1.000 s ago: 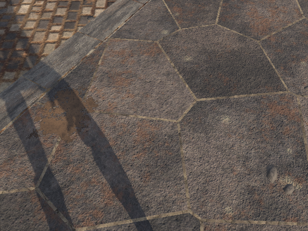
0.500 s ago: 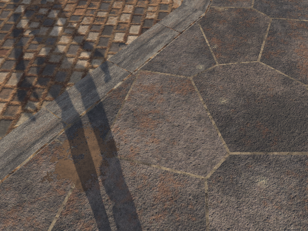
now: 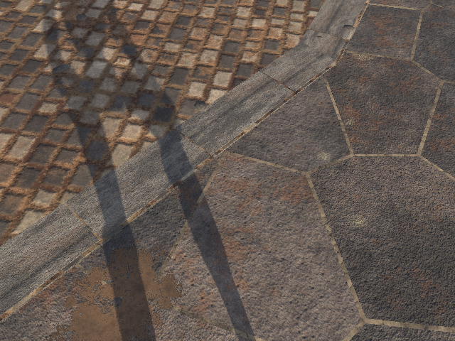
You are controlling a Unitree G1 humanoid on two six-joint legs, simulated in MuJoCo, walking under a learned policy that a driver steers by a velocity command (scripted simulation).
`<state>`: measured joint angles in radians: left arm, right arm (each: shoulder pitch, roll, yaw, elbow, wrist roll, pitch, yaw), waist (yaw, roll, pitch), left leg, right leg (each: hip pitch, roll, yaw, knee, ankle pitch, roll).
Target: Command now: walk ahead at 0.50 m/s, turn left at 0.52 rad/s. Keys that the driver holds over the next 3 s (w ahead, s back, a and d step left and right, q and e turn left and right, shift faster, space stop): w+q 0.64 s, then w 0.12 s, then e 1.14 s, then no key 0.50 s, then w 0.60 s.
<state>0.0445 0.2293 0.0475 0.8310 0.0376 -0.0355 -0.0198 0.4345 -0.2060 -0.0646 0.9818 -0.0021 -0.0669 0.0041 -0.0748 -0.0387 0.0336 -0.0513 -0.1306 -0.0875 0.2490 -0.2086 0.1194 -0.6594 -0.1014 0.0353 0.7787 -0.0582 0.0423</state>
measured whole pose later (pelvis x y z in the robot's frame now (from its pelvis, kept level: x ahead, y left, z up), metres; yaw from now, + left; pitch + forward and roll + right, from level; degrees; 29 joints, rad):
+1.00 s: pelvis +0.48 +0.10 +0.00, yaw +24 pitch +0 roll -1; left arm 0.27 0.25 0.05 0.85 0.02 0.00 -0.01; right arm 0.27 -0.22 -0.03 0.86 -0.01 -0.06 -0.01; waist 0.01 -0.04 0.07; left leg -0.11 -0.06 0.12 0.30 -0.19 0.10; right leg -0.59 -0.06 0.01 1.01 -0.22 0.00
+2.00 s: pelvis +0.56 +0.16 +0.00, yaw -9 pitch +1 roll -1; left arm 0.20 0.32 0.09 0.74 0.01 0.09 -0.04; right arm 0.22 -0.25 -0.03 0.70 -0.03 0.00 -0.03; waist -0.01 -0.04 0.05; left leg -0.20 0.03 0.08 0.43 -0.24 0.03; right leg -0.42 0.05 0.06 0.97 -0.44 0.05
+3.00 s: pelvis +0.69 +0.09 -0.01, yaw -13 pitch +1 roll -1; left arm 0.48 0.22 0.02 1.01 0.02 -0.08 0.00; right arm 0.07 -0.25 -0.04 0.82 -0.03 -0.03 0.05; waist 0.06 0.03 0.03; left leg -0.60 0.07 0.05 0.77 -0.14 0.02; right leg 0.09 0.06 -0.01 0.16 -0.27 -0.06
